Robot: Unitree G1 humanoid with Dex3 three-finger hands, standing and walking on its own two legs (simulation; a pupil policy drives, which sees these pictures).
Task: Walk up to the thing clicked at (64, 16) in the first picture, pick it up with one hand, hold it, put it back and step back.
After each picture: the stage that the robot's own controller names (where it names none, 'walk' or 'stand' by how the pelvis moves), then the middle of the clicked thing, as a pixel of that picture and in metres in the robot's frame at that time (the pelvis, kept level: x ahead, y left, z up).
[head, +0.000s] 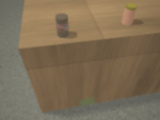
stand; (62, 26) +0.76 +0.12 +0.01
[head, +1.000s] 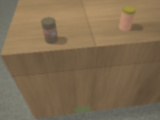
rise first; (50, 31) +0.67 +0.19 +0.03
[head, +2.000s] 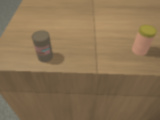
stand; (43, 47) +0.51 +0.18 +0.05
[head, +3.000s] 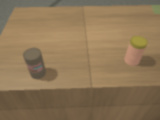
stand; (35, 64) +0.46 +0.20 +0.02
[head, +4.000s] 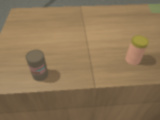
stand; (37, 66) +0.44 +0.19 +0.02
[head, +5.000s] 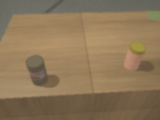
stand; (37, 71) +0.44 +0.20 +0.01
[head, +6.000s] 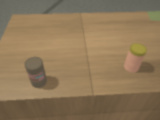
stand; (36, 72) +0.43 +0.20 +0.01
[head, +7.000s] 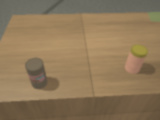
stand; (37, 73) +0.43 +0.19 +0.01
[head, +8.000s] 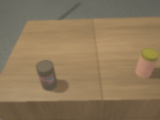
rise first; (47, 75) +0.42 +0.18 +0.02
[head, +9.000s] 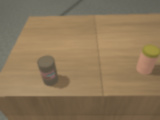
go down; (48, 71) +0.44 +0.18 +0.02
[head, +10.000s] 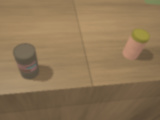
go down; (27, 62) +0.43 +0.17 +0.04
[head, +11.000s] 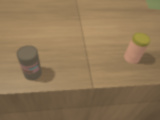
approach; (30, 63) +0.44 +0.18 +0.04
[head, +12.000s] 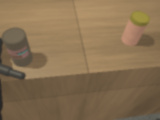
close in; (18, 48) +0.46 +0.19 +0.08
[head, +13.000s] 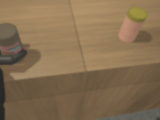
lift; (10, 44) +0.46 +0.20 +0.09
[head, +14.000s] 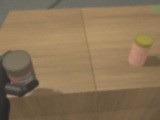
lift; (22, 73) +0.33 +0.18 +0.16
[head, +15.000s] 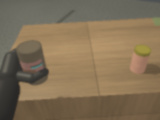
lift; (33, 63) +0.34 +0.16 +0.19
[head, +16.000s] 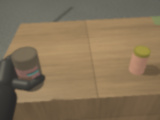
hold; (29, 69) +0.32 +0.17 +0.18
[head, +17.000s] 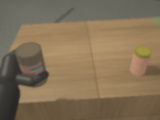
crouch; (33, 65) +0.33 +0.16 +0.19
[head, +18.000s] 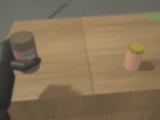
crouch; (26, 53) +0.39 +0.18 +0.18
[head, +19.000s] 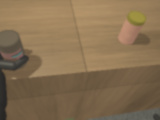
lower; (12, 51) +0.45 +0.20 +0.07
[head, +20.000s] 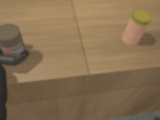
lower; (12, 45) +0.46 +0.20 +0.09
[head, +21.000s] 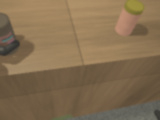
lower; (2, 35) +0.49 +0.20 +0.10
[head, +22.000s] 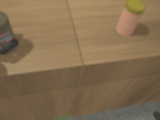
lower; (1, 34) +0.49 +0.21 +0.10
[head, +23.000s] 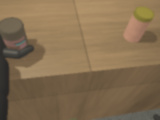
draw back; (15, 39) +0.48 +0.19 +0.09
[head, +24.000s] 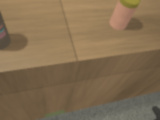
sink last; out of the picture +0.49 +0.20 +0.10
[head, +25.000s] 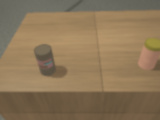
sink last; (45, 60) +0.47 +0.19 +0.07
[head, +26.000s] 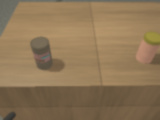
stand; (42, 53) +0.47 +0.18 +0.06
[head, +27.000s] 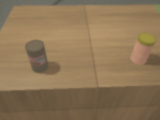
stand; (37, 56) +0.47 +0.19 +0.07
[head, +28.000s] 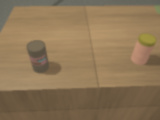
stand; (38, 57) +0.47 +0.18 +0.07
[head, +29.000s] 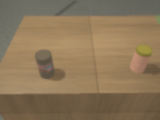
stand; (45, 64) +0.49 +0.18 +0.01
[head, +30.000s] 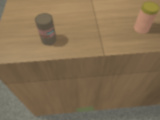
walk; (46, 30) +0.57 +0.17 +0.03
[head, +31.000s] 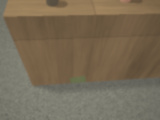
walk; out of the picture +0.85 +0.17 +0.04
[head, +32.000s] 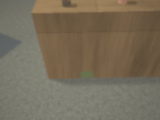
stand; out of the picture +1.11 +0.18 +0.03
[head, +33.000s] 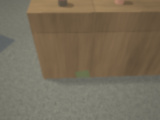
stand; out of the picture +1.09 +0.16 +0.01
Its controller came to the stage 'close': yes
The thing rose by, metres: 0.20
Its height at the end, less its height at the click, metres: +0.00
